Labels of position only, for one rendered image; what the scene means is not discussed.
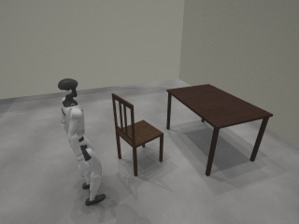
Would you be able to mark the right robot shin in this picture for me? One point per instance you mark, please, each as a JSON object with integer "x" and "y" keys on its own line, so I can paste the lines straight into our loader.
{"x": 95, "y": 184}

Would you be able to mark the left robot forearm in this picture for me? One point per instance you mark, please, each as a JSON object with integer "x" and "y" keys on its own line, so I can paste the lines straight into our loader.
{"x": 64, "y": 126}

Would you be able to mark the right robot forearm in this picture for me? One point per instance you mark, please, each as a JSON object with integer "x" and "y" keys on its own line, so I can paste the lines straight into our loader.
{"x": 75, "y": 145}

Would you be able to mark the right robot hand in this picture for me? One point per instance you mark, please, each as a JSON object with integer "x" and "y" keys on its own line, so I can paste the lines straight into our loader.
{"x": 83, "y": 167}

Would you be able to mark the chair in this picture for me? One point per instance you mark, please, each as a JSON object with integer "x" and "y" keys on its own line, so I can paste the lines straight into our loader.
{"x": 137, "y": 134}

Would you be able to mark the robot left upper arm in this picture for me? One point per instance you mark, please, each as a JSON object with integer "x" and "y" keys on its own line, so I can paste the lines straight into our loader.
{"x": 62, "y": 115}

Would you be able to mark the table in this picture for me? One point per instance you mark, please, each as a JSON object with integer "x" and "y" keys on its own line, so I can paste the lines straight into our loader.
{"x": 220, "y": 109}

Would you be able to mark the robot right upper arm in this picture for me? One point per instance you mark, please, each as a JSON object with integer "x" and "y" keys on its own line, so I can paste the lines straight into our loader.
{"x": 75, "y": 116}

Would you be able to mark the left robot thigh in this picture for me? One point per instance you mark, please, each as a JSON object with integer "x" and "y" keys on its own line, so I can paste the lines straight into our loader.
{"x": 89, "y": 145}

